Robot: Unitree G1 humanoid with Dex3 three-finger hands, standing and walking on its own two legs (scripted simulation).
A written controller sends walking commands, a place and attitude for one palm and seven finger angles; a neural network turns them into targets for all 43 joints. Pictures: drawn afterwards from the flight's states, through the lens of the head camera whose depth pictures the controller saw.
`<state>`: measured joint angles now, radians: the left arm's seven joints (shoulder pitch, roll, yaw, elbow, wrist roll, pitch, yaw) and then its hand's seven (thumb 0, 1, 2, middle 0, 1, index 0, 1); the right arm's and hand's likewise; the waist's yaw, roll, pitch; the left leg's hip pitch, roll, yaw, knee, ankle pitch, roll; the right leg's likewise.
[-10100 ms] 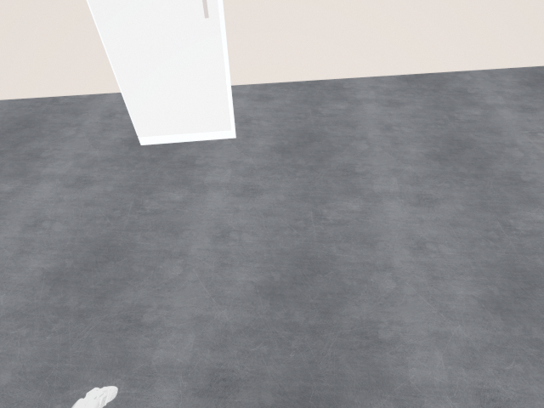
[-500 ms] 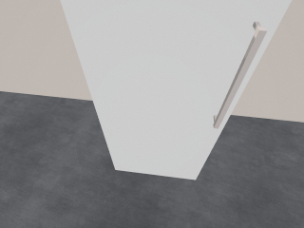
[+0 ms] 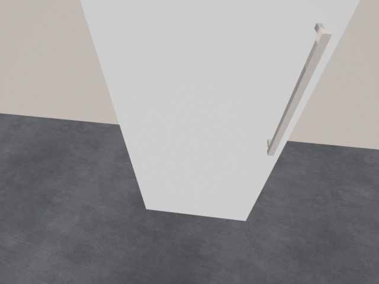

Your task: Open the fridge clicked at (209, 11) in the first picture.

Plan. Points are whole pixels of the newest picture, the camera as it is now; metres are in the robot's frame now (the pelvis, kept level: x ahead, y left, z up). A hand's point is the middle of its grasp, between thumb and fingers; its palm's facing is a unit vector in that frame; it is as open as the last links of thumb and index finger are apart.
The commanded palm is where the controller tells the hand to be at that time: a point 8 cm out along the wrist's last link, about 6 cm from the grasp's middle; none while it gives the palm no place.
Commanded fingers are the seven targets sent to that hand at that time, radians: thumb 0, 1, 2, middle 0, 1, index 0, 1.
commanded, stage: raise the hand to about handle height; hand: right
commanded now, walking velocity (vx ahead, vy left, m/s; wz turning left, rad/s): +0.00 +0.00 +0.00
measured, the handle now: (289, 103) +0.50 -0.21 +0.12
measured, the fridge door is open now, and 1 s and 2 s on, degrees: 0 0 0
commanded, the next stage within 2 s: none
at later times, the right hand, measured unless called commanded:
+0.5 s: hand out of the picture +0.14 -0.21 -0.06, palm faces +0.15 +0.99 -0.01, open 9.2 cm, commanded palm +0.13 -0.27 -0.03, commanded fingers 0.00 -0.27 -0.63 0.25 0.70 0.25 0.70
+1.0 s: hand (326, 260) +0.19 -0.25 -0.01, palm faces +0.09 +0.99 -0.04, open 12.2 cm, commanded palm +0.16 -0.30 +0.01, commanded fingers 0.00 0.31 -0.38 0.29 1.08 0.29 1.08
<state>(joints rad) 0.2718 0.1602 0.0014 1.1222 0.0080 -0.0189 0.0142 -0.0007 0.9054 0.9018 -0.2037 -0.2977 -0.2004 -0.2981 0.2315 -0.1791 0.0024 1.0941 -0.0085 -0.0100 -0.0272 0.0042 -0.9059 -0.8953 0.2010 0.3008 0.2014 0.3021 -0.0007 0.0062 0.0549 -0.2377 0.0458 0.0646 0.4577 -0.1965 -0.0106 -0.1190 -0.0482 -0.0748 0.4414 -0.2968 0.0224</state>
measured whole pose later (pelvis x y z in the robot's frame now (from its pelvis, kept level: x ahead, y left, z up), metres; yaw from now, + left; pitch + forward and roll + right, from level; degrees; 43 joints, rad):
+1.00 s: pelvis -0.03 -0.01 -0.07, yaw -3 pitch +10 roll +2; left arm 0.28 0.28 0.00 0.57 -0.03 -0.27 0.05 0.01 0.90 0.90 -0.21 -0.30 -0.20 -0.30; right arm 0.30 -0.29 -0.30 0.03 0.33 -0.29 0.33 0.00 0.09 -0.47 0.27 0.94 0.27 0.94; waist 0.01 -0.01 -0.09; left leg -0.77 0.07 0.09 0.98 -0.39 -0.02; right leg -0.71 -0.04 0.00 1.06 -0.53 0.00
